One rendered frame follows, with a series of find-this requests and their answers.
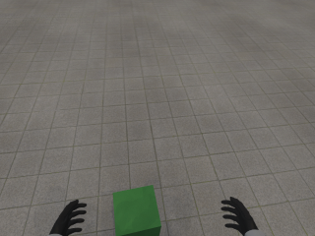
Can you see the right robot hand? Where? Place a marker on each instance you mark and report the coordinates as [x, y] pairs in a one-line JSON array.
[[244, 219]]

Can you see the carton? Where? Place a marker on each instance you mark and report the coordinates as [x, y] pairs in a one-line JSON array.
[[136, 212]]

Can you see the left robot hand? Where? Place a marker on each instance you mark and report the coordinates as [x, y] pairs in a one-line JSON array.
[[64, 220]]

